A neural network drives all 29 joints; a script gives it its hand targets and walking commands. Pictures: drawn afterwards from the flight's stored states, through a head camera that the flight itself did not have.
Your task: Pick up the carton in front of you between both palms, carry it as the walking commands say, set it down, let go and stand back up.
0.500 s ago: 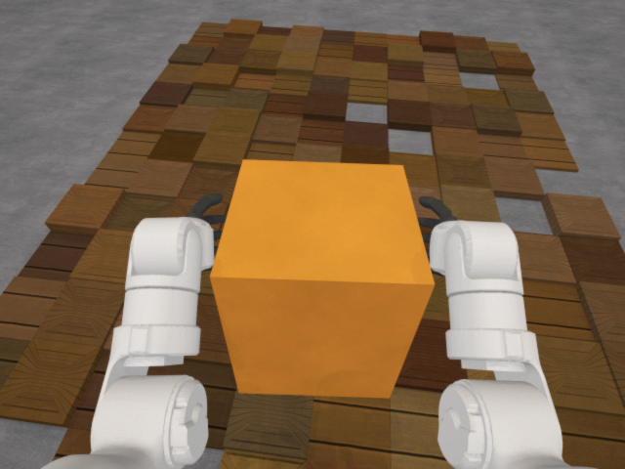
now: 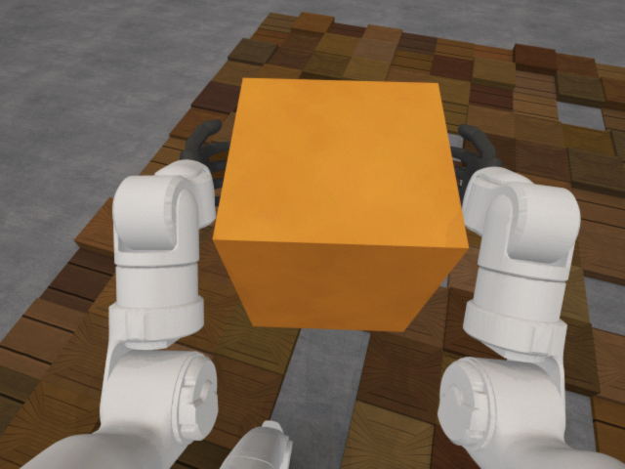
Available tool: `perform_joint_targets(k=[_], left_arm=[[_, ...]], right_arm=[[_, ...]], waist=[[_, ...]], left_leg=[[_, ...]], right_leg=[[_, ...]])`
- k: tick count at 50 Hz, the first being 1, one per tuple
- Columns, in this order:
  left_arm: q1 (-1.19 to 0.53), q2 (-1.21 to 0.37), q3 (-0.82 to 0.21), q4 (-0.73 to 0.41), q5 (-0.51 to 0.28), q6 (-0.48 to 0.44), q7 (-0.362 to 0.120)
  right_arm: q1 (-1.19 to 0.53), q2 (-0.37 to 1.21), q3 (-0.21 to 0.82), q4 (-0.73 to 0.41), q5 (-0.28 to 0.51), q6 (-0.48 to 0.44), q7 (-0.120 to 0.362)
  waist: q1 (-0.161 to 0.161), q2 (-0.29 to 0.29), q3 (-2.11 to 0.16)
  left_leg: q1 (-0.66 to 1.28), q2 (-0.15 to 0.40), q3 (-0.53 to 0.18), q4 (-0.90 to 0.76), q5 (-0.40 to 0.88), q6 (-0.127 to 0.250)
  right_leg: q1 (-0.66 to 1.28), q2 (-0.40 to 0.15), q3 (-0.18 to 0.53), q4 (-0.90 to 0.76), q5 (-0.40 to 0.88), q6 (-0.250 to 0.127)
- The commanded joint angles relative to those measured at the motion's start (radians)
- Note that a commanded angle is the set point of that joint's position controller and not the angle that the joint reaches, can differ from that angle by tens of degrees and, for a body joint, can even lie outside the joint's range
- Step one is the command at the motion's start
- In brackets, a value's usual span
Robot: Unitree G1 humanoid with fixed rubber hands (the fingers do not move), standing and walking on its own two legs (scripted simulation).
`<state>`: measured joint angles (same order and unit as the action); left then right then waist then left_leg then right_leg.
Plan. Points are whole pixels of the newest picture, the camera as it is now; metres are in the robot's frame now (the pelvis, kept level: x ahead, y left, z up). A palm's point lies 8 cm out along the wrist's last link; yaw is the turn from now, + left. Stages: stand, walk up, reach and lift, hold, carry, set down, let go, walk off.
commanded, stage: carry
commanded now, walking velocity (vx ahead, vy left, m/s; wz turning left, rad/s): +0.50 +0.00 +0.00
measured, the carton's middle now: (333, 220) +0.39 +0.05 +0.10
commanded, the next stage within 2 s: none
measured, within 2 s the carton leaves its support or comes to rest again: neither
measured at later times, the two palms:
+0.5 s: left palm (326, 17) +0.77 +0.12 +0.17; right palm (510, 54) +0.72 -0.18 +0.16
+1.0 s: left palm out of the picture +1.02 +0.26 +0.12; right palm out of the picture +1.01 -0.04 +0.13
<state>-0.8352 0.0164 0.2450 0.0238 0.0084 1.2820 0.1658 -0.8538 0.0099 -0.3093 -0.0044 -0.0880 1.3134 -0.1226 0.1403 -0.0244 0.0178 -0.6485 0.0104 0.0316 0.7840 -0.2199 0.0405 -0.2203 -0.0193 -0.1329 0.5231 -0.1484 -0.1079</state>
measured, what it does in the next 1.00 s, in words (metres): walks ahead: left foot, then right foot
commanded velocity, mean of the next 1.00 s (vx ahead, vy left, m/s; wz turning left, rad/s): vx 0.47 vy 0.00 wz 0.00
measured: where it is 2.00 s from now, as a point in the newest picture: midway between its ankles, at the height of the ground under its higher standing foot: (312, 253)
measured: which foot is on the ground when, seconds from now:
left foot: up 0.00-0.04, down 0.06-0.48, up 0.50-0.80, down 0.82-1.00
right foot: down 0.00-0.06, up 0.08-0.44, down 0.46-0.82, up 0.84-1.00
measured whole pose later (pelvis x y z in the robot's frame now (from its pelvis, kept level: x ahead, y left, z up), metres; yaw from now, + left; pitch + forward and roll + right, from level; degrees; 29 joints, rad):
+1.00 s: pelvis +0.64 +0.11 +0.00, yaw -2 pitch +4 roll -1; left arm -0.73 0.03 0.21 0.07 0.02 1.24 0.14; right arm -0.69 0.05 -0.24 0.01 -0.08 1.23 -0.13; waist 0.01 -0.04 0.03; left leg -0.44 -0.01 0.12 0.61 0.07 0.14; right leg -0.59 -0.02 -0.02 1.21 -0.31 -0.04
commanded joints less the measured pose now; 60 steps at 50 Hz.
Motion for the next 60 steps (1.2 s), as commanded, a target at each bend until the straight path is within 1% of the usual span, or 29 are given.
perform_joint_targets(k=[1,2,3,4,5,7,9,16,20,23,24,25,26,27,29,31,34,36,37,39,40,41,42,43,45,48,52,55,60], left_arm=[[-0.81,-1.078,-0.654,0.003,-0.507,0.014,-0.309],[-0.81,-1.078,-0.634,0.047,-0.496,0.014,-0.312],[-0.8,-1.074,-0.604,0.098,-0.478,0.014,-0.312],[-0.81,-1.096,-0.566,0.132,-0.457,0.022,-0.312],[-0.776,-1.084,-0.551,0.159,-0.435,0.026,-0.311],[-0.841,-1.111,-0.55,0.134,-0.429,0.027,-0.307],[-0.88,-1.126,-0.541,0.075,-0.423,0.03,-0.289],[-0.754,-1.029,-0.487,-0.007,-0.294,0.029,-0.201],[-0.695,-0.93,-0.466,0.019,-0.217,0.039,-0.193],[-0.642,-0.886,-0.452,0.092,-0.193,0.048,-0.206],[-0.651,-0.876,-0.453,0.121,-0.177,0.049,-0.208],[-0.608,-0.866,-0.433,0.18,-0.167,0.046,-0.206],[-0.566,-0.847,-0.403,0.202,-0.155,0.038,-0.203],[-0.574,-0.871,-0.397,0.189,-0.17,0.033,-0.205],[-0.701,-0.953,-0.443,0.073,-0.235,0.015,-0.214],[-0.787,-1.061,-0.512,-0.02,-0.309,0.006,-0.226],[-0.824,-1.166,-0.601,-0.095,-0.39,-0.011,-0.254],[-0.818,-1.198,-0.648,-0.106,-0.422,-0.029,-0.275],[-0.806,-1.21,-0.669,-0.108,-0.43,-0.04,-0.285],[-0.787,-1.22,-0.704,-0.102,-0.452,-0.062,-0.297],[-0.775,-1.21,-0.72,-0.1,-0.458,-0.071,-0.3],[-0.764,-1.19,-0.723,-0.085,-0.456,-0.077,-0.301],[-0.729,-1.183,-0.716,-0.063,-0.45,-0.073,-0.301],[-0.697,-1.148,-0.714,-0.045,-0.441,-0.079,-0.3],[-0.742,-1.142,-0.736,-0.081,-0.456,-0.081,-0.294],[-0.759,-1.114,-0.726,-0.127,-0.464,-0.065,-0.271],[-0.699,-1.05,-0.682,-0.123,-0.424,-0.03,-0.23],[-0.65,-0.998,-0.627,-0.073,-0.367,0.009,-0.211],[-0.646,-0.942,-0.535,0.048,-0.283,0.051,-0.213]], right_arm=[[-0.554,0.834,0.55,0.128,0.248,-0.01,0.168],[-0.565,0.842,0.543,0.156,0.252,-0.008,0.172],[-0.573,0.851,0.533,0.177,0.267,-0.003,0.177],[-0.595,0.844,0.52,0.193,0.269,-0.005,0.182],[-0.588,0.873,0.515,0.221,0.298,-0.006,0.188],[-0.716,0.962,0.547,0.148,0.365,-0.012,0.203],[-0.829,1.04,0.584,0.051,0.432,-0.016,0.212],[-0.864,1.096,0.65,-0.073,0.552,0.0,0.228],[-0.86,1.067,0.679,-0.068,0.562,-0.002,0.231],[-0.88,1.062,0.694,-0.002,0.573,-0.004,0.242],[-0.877,1.064,0.69,0.029,0.575,0.0,0.244],[-0.911,1.06,0.674,0.042,0.571,0.01,0.247],[-0.896,1.084,0.655,0.075,0.573,0.02,0.252],[-0.881,1.091,0.635,0.118,0.566,0.02,0.253],[-0.874,1.126,0.607,0.128,0.554,0.013,0.252],[-0.798,1.15,0.583,0.139,0.496,0.004,0.238],[-0.669,1.146,0.57,0.122,0.407,-0.025,0.21],[-0.612,1.133,0.588,0.112,0.363,-0.049,0.197],[-0.598,1.124,0.604,0.104,0.351,-0.061,0.192],[-0.548,1.113,0.626,0.113,0.329,-0.087,0.19],[-0.526,1.097,0.634,0.117,0.324,-0.098,0.192],[-0.494,1.079,0.637,0.123,0.323,-0.103,0.196],[-0.466,1.028,0.634,0.133,0.314,-0.112,0.199],[-0.471,1.025,0.645,0.117,0.329,-0.119,0.198],[-0.562,1.022,0.669,0.008,0.366,-0.128,0.2],[-0.657,1.019,0.719,-0.105,0.432,-0.114,0.204],[-0.659,0.971,0.72,-0.147,0.483,-0.066,0.209],[-0.656,0.939,0.696,-0.125,0.497,-0.021,0.218],[-0.735,0.967,0.665,-0.017,0.52,0.016,0.245]], waist=[[-0.115,-0.105,-0.498],[-0.129,-0.097,-0.5],[-0.172,-0.071,-0.498],[-0.211,0.18,-0.585],[-0.224,0.236,-0.62],[-0.23,0.189,-0.549],[-0.202,0.121,-0.476],[-0.241,0.156,-0.54],[-0.274,0.119,-0.492],[-0.194,0.067,-0.48],[-0.151,-0.061,-0.526],[-0.063,-0.179,-0.615],[-0.021,-0.282,-0.689],[-0.019,-0.163,-0.733],[-0.03,-0.079,-0.657],[-0.072,-0.087,-0.621],[-0.089,-0.12,-0.616],[-0.084,-0.153,-0.596],[-0.082,-0.147,-0.578],[-0.143,-0.117,-0.582],[-0.165,-0.092,-0.58],[-0.213,-0.012,-0.572],[-0.198,0.245,-0.656],[-0.207,0.234,-0.683],[-0.203,0.188,-0.605],[-0.168,0.162,-0.548],[-0.196,0.161,-0.536],[-0.218,0.151,-0.544],[-0.228,0.146,-0.489]], left_leg=[[0.413,-0.104,0.166,-0.207,0.306,0.034],[0.479,-0.089,0.139,-0.329,0.501,0.038],[0.614,-0.049,0.127,-0.392,0.539,0.039],[0.936,0.276,-0.323,-0.345,0.691,0.195],[0.912,0.342,-0.481,-0.392,0.53,0.254],[0.875,0.347,-0.443,-0.359,0.608,0.235],[0.746,0.283,-0.362,-0.386,0.425,0.182],[0.887,0.202,-0.182,-0.301,0.783,0.181],[0.848,0.15,-0.119,-0.254,0.718,0.153],[0.611,0.116,-0.018,-0.098,0.676,0.09],[0.44,0.064,0.036,0.075,0.615,0.03],[0.139,0.037,0.036,0.316,0.184,-0.045],[-0.143,-0.061,-0.023,0.556,-0.368,-0.085],[-0.247,-0.013,-0.122,0.666,-0.37,-0.066],[-0.319,0.042,-0.159,0.566,-0.272,-0.023],[-0.237,0.054,-0.14,0.426,-0.206,-0.029],[-0.138,0.052,-0.087,0.292,-0.172,-0.046],[-0.027,0.05,-0.055,0.095,-0.025,-0.049],[0.115,-0.013,0.045,-0.053,-0.026,-0.056],[0.436,-0.071,0.171,-0.19,0.229,-0.058],[0.566,-0.062,0.17,-0.269,0.402,-0.062],[0.711,-0.019,0.126,-0.35,0.381,-0.054],[0.99,0.305,-0.399,-0.359,0.569,0.092],[0.947,0.35,-0.58,-0.417,0.238,0.141],[0.867,0.316,-0.503,-0.392,0.193,0.159],[0.767,0.249,-0.36,-0.392,0.219,0.13],[0.886,0.225,-0.22,-0.317,0.807,0.12],[0.914,0.188,-0.142,-0.278,1.024,0.106],[0.757,0.109,-0.031,-0.202,0.923,0.076]], right_leg=[[0.069,-0.114,0.039,0.095,0.704,-0.021],[0.067,-0.069,-0.005,0.199,0.57,0.014],[-0.014,-0.055,-0.015,0.336,0.418,0.041],[-0.375,0.059,0.031,0.651,-0.04,0.098],[-0.45,0.1,0.109,0.839,-0.296,0.071],[-0.541,0.046,0.17,0.9,-0.283,0.054],[-0.549,-0.012,0.184,0.77,-0.215,0.054],[-0.605,0.013,0.102,0.41,0.015,0.061],[-0.495,0.033,0.064,0.095,0.257,0.043],[-0.073,0.063,0.013,-0.125,0.476,0.009],[0.225,0.056,-0.023,-0.102,0.574,-0.026],[0.589,-0.131,0.199,-0.001,0.792,-0.159],[0.774,-0.328,0.525,0.009,0.882,-0.299],[0.815,-0.349,0.578,0.017,0.67,-0.311],[0.668,-0.269,0.51,0.012,0.407,-0.226],[0.492,-0.21,0.432,-0.025,0.199,-0.168],[0.324,-0.205,0.364,-0.036,0.186,-0.168],[0.237,-0.179,0.291,-0.043,0.23,-0.132],[0.126,-0.133,0.217,-0.061,0.225,-0.11],[-0.045,-0.096,0.093,0.066,0.183,-0.057],[-0.108,-0.047,0.027,0.198,0.143,-0.03],[-0.207,-0.011,0.003,0.384,0.096,-0.007],[-0.523,0.081,0.055,0.613,-0.305,0.06],[-0.556,0.041,0.145,0.733,-0.311,0.047],[-0.574,-0.004,0.164,0.814,-0.232,0.068],[-0.559,-0.047,0.175,0.711,-0.151,0.078],[-0.636,-0.023,0.124,0.555,-0.142,0.091],[-0.617,0.026,0.061,0.378,-0.008,0.089],[-0.348,0.088,-0.004,0.058,0.289,0.058]])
